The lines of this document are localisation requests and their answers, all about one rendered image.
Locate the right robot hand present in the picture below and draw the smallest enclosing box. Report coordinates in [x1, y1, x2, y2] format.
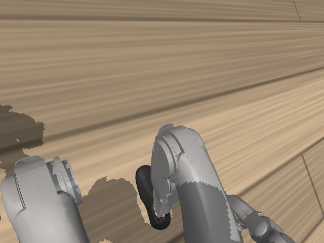
[225, 191, 256, 232]

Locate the right robot foot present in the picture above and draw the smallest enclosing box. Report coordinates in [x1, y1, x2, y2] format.
[136, 165, 171, 230]

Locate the right robot arm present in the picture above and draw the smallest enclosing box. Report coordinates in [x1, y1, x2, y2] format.
[244, 211, 295, 243]

